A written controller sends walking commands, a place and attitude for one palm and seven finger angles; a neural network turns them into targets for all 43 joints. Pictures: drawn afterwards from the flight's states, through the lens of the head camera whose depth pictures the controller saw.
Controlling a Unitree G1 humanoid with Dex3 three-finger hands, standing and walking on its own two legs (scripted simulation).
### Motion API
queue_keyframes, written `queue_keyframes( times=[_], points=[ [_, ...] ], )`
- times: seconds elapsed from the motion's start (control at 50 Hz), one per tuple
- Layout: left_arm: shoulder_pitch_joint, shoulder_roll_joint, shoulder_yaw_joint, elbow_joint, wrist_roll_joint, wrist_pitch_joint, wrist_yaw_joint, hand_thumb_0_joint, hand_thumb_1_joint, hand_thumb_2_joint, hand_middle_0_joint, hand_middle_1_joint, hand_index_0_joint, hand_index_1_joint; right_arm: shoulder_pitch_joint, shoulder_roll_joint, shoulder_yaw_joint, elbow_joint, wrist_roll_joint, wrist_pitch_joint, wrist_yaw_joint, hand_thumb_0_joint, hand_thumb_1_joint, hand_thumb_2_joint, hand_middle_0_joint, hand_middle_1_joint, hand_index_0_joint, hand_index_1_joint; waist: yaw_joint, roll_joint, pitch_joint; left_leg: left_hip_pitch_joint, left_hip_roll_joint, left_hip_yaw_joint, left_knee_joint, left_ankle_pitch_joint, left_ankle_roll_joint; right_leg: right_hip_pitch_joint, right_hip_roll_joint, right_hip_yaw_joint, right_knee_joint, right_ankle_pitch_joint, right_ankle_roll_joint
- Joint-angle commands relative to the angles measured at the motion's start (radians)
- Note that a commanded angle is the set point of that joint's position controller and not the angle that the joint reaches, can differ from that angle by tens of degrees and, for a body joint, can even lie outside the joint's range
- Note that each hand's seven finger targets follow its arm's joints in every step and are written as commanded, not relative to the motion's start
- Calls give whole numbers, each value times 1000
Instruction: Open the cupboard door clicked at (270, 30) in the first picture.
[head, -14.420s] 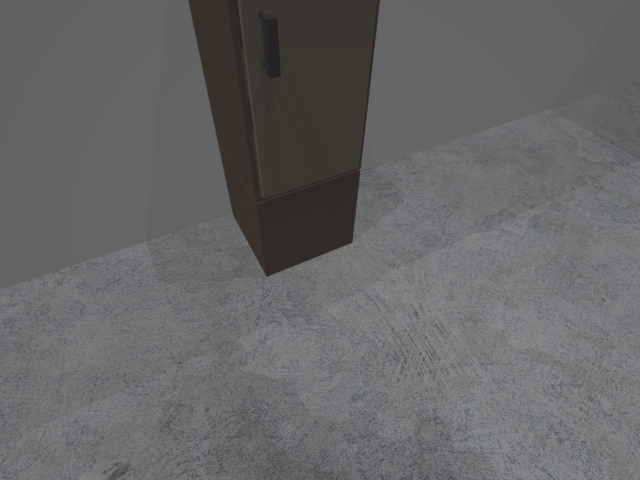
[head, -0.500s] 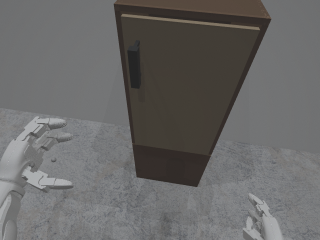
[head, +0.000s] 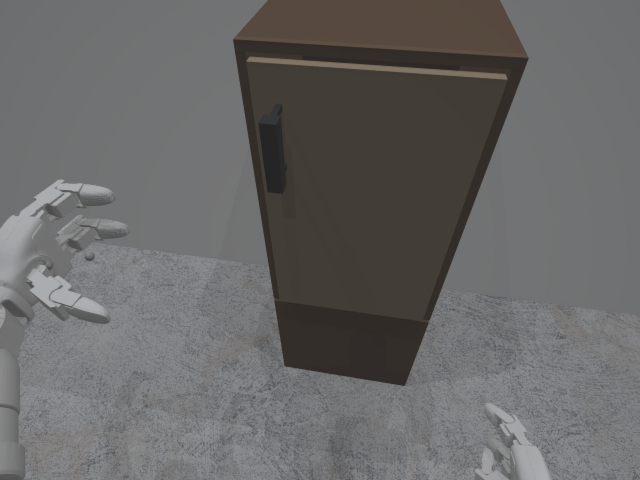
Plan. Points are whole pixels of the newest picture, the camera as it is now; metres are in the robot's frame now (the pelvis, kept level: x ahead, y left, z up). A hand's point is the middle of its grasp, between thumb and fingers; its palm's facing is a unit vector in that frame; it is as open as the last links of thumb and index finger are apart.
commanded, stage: raise the hand with hooked fingers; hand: left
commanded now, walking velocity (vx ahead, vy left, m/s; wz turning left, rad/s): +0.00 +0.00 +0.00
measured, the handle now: (277, 148) +0.56 +0.12 +0.13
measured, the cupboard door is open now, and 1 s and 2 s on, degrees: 0 0 0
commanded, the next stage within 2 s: move the hooked fingers beside the handle in 0.42 s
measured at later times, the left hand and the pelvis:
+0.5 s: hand (122, 260) +0.30 +0.25 +0.15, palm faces -0.02 -1.00 -0.06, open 14.0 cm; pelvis +0.01 -0.02 +0.00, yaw -1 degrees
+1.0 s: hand (161, 221) +0.36 +0.23 +0.15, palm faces -0.05 -1.00 -0.03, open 14.0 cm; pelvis +0.00 -0.02 +0.00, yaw -1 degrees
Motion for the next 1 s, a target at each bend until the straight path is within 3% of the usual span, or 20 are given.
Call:
queue_keyframes(
  times=[0.0, 0.06, 0.1, 0.18, 0.24, 0.34, 0.38, 0.46, 0.52, 0.58, 0.62, 0.68, 0.76, 0.82, 0.86, 0.88, 0.98],
  points=[
    [-197, 226, 62, -180, -39, -42, -35, 0, -500, 300, -300, -1200, -300, -1200, -101, -143, -69, -171, -3, -53, 2, 0, -900, -900, 200, 300, 200, 300, 2, -9, -199, 92, 28, -75, -98, 256, -22, 31, 24, 20, -57, 195, -31],
    [-223, 289, 122, -276, -48, -95, -18, 0, -500, 300, -300, -1200, -300, -1200, -108, -136, -67, -177, -13, -58, 10, 0, -900, -900, 200, 300, 200, 300, 17, 19, -232, 117, 27, -68, -95, 309, -24, 65, 28, 25, -53, 240, -34],
    [-237, 294, 147, -319, -52, -127, 3, 0, -500, 300, -300, -1200, -300, -1200, -110, -128, -68, -175, -14, -63, 8, 0, -900, -900, 200, 300, 200, 300, 18, 53, -246, 135, 28, -64, -100, 329, -24, 77, 28, 23, -52, 259, -34],
    [-227, 266, 132, -265, -38, -122, 28, 0, -500, 300, -300, -1200, -300, -1200, -99, -127, -70, -158, -12, -60, 1, 0, -900, -900, 200, 300, 200, 300, 7, 59, -169, 103, 27, -48, -115, 274, -20, 56, 26, 27, -73, 226, -30],
    [-238, 235, 90, -247, -23, -97, 27, 0, -500, 300, -300, -1200, -300, -1200, -99, -130, -74, -155, -5, -59, -7, 0, -900, -900, 200, 300, 200, 300, -4, 92, -162, 113, 27, -46, -117, 261, -19, 41, 21, 30, -79, 217, -28],
    [-228, 238, 81, -261, -23, -89, 9, 0, -500, 300, -300, -1200, -300, -1200, -99, -131, -76, -162, -5, -59, -9, 0, -900, -900, 200, 300, 200, 300, -5, 43, -216, 128, 25, -43, -105, 295, -12, 76, 20, 34, -74, 267, -22],
    [-214, 242, 95, -244, -38, -96, 2, 0, -500, 300, -300, -1200, -300, -1200, -100, -132, -75, -154, -6, -56, -7, 0, -900, -900, 200, 300, 200, 300, -6, -7, -206, 111, 24, -37, -99, 294, -9, 89, 20, 42, -76, 290, -18],
    [-194, 253, 117, -169, -48, -94, 0, 0, -500, 300, -300, -1200, -300, -1200, -102, -134, -73, -145, -7, -49, -7, 0, -900, -900, 200, 300, 200, 300, 0, -47, -159, 68, 22, -29, -93, 252, -9, 75, 14, 58, -85, 258, -12],
    [-275, 238, 82, -196, -33, -99, 4, 0, -500, 300, -300, -1200, -300, -1200, -114, -130, -73, -145, -2, -52, -11, 0, -900, -900, 200, 300, 200, 300, -13, 37, -172, 90, 19, -27, -94, 259, -10, 61, 11, 54, -78, 263, -15],
    [-355, 229, 50, -233, -22, -114, 16, 0, -500, 300, -300, -1200, -300, -1200, -108, -125, -73, -144, -4, -56, -14, 0, -900, -900, 200, 300, 200, 300, -23, 49, -198, 120, 20, -31, -91, 270, -7, 58, 14, 55, -78, 269, -16],
    [-395, 200, 14, -213, -15, -123, 22, 0, -500, 300, -300, -1200, -300, -1200, -101, -124, -71, -135, -3, -58, -20, 0, -900, -900, 200, 300, 200, 300, -37, 33, -192, 120, 20, -32, -93, 241, -6, 40, 14, 53, -84, 238, -13],
    [-415, 242, 48, -107, -9, -121, 30, 0, -500, 300, -300, -1200, -300, -1200, -87, -135, -72, -114, -4, -49, -24, 0, -900, -900, 200, 300, 200, 300, -37, -24, -164, 77, 21, -33, -95, 204, -6, 33, 12, 63, -92, 200, -11],
    [-458, 275, 60, -23, 10, -116, 40, 0, -500, 300, -300, -1200, -300, -1200, -83, -139, -72, -110, -4, -37, -21, 0, -900, -900, 200, 300, 200, 300, -28, -7, -189, 51, 21, -27, -90, 200, -8, 60, -2, 76, -86, 190, -14],
    [-518, 256, 29, -37, 23, -131, 43, 0, -500, 300, -300, -1200, -300, -1200, -79, -134, -71, -120, -3, -36, -16, 0, -900, -900, 200, 300, 200, 300, -33, 56, -240, 82, 18, -29, -90, 237, -10, 58, 2, 63, -69, 233, -20],
    [-524, 260, 33, -17, 17, -143, 43, 0, -500, 300, -300, -1200, -300, -1200, -63, -138, -74, -121, -6, -31, -14, 0, -900, -900, 200, 300, 200, 300, -30, -1, -263, 84, 23, -33, -84, 264, -8, 80, 7, 62, -62, 263, -20],
    [-519, 266, 45, -19, 17, -149, 42, 0, -500, 300, -300, -1200, -300, -1200, -58, -140, -78, -124, -6, -31, -12, 0, -900, -900, 200, 300, 200, 300, -29, -6, -281, 87, 22, -29, -82, 287, -6, 88, 9, 63, -55, 298, -18],
    [-533, 228, 14, 40, 23, -145, 52, 0, -500, 300, -300, -1200, -300, -1200, -39, -142, -81, -119, -4, -18, -7, 0, -900, -900, 200, 300, 200, 300, -30, 13, -237, 83, 24, -29, -94, 285, -11, 42, 12, 50, -55, 285, -24]
  ],
)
